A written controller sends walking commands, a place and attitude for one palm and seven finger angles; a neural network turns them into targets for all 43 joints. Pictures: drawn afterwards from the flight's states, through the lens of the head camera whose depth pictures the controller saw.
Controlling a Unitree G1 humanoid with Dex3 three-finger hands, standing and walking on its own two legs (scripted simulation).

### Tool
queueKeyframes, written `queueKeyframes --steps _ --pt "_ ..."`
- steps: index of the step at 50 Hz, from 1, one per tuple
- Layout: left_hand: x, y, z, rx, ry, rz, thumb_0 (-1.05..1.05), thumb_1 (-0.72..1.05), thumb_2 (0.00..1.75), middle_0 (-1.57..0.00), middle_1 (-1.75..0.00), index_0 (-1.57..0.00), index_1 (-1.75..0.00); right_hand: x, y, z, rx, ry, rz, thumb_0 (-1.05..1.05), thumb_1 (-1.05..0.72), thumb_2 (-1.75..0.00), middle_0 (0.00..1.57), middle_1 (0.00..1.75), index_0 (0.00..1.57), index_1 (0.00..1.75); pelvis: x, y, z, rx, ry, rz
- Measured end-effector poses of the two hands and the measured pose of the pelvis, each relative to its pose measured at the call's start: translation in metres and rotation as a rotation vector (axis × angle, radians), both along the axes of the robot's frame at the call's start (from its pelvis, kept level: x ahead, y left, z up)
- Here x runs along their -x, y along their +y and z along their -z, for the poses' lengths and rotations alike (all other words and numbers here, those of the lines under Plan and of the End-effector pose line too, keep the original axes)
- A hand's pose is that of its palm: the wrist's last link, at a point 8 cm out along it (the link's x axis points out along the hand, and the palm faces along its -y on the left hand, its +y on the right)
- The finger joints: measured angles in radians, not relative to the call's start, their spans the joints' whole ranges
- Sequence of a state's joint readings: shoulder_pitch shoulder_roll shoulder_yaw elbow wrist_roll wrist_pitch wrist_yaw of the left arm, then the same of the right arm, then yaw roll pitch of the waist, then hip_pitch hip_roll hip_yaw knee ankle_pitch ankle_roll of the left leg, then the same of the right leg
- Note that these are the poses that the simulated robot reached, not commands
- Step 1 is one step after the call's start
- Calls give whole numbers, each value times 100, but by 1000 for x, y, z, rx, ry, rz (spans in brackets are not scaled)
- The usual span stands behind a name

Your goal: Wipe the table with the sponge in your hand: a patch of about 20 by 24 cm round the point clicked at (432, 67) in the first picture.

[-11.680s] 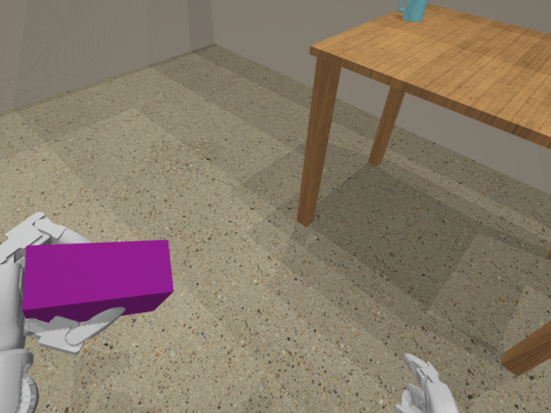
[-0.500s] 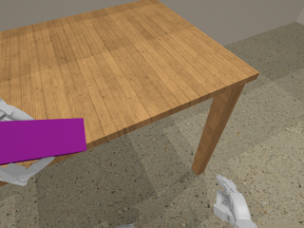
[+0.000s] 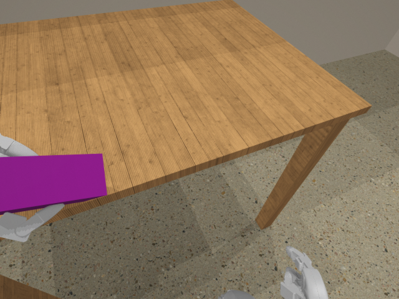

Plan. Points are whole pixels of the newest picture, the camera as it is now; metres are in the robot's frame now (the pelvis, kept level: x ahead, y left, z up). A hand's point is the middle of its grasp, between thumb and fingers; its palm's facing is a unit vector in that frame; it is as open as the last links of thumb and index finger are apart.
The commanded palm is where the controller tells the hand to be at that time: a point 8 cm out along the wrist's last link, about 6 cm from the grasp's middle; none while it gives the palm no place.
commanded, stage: come to a stop and stand still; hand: left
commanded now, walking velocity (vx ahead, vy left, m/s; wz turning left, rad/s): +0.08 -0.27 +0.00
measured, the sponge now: (61, 182) +0.24 +0.22 +0.17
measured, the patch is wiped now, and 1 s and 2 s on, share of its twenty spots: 0.00 0.00 0.00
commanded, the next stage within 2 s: look again from close up in 1.20 s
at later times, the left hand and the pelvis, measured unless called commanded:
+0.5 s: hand (19, 210) +0.20 +0.25 +0.18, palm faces +0.42 -0.83 -0.36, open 9.7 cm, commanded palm +0.14 +0.28 +0.19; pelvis -0.02 +0.00 +0.01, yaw -1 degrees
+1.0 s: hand out of the picture +0.22 +0.30 +0.19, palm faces +0.35 -0.84 -0.40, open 9.7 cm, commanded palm +0.15 +0.33 +0.19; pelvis -0.03 +0.06 +0.01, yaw -4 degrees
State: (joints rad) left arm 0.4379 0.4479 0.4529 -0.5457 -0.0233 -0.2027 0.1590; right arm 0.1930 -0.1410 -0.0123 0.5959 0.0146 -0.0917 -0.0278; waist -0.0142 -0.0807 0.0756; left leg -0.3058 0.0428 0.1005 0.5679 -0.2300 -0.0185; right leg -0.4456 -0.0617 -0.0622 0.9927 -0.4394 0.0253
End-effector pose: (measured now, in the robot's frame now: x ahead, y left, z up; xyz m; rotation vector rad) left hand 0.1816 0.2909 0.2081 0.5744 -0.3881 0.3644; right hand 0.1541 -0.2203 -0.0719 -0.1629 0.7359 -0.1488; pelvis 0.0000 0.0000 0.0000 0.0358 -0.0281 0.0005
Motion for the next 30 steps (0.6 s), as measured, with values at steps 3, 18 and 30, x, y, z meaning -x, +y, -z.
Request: queueKeyframes --steps 3,18,30 --pt "12 3 1 49 7 -28 -1 -47 100 -77 -135 -79 -134 6 19 0 -38 -5 -49 1 -90 -90 20 30 20 30 4 2 -4 7 7 7" --pt "26 -18 12 148 86 -34 -1 -47 100 -77 -135 -79 -134 27 -5 1 10 40 -83 1 -90 -90 20 30 21 30 21 -6 -13 14 6 8" --pt "12 22 -18 -1 -70 -13 -1 -47 101 -77 -135 -79 -134 28 -4 -12 93 16 -110 1 -91 -90 19 30 20 30 28 3 -9 48 5 -4"
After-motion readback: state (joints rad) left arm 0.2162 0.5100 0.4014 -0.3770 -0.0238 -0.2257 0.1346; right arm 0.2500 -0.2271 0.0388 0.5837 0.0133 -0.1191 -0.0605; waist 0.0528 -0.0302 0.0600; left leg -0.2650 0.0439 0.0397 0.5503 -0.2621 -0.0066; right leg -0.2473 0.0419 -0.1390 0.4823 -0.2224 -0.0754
